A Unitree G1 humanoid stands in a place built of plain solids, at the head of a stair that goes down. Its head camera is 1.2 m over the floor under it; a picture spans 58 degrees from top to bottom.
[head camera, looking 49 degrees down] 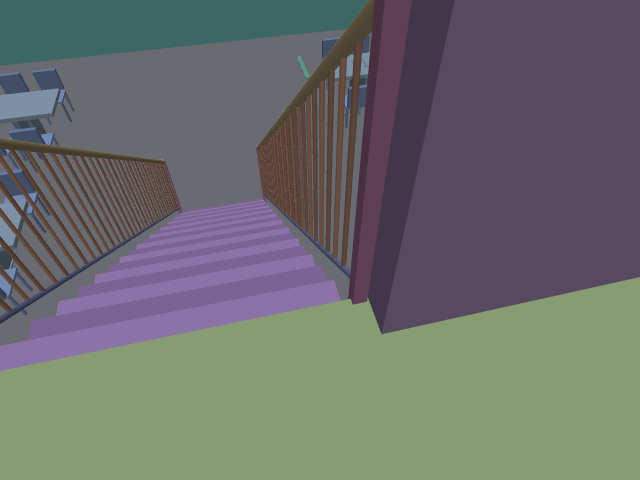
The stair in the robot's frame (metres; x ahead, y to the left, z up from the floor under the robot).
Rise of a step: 0.17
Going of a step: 0.21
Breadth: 1.21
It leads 14 degrees to the left of straight ahead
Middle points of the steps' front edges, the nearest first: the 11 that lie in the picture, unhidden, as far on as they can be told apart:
0.65 0.48 0.00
0.85 0.53 -0.17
1.05 0.58 -0.34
1.25 0.63 -0.50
1.45 0.68 -0.67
1.65 0.72 -0.84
1.85 0.77 -1.01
2.05 0.82 -1.17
2.25 0.87 -1.34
2.45 0.92 -1.51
2.65 0.97 -1.68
